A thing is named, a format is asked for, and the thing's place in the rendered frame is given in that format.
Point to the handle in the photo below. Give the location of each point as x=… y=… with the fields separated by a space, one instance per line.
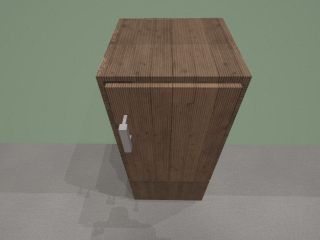
x=125 y=135

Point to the cupboard door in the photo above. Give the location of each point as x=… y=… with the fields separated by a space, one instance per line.
x=176 y=128

